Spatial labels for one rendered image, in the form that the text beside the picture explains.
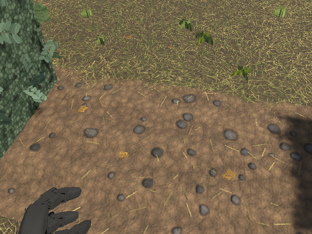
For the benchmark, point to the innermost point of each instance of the robot left hand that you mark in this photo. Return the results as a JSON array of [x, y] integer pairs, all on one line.
[[38, 220]]

